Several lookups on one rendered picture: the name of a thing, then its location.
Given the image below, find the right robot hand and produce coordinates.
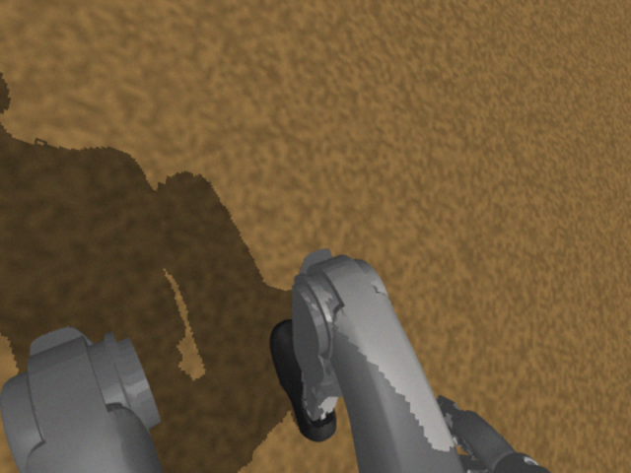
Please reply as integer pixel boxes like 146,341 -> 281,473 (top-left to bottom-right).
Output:
437,395 -> 516,473

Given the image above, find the right robot arm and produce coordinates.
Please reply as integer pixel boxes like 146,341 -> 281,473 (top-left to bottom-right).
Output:
493,452 -> 551,473

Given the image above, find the right robot foot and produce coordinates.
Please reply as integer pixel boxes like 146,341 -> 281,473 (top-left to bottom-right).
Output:
270,319 -> 336,442

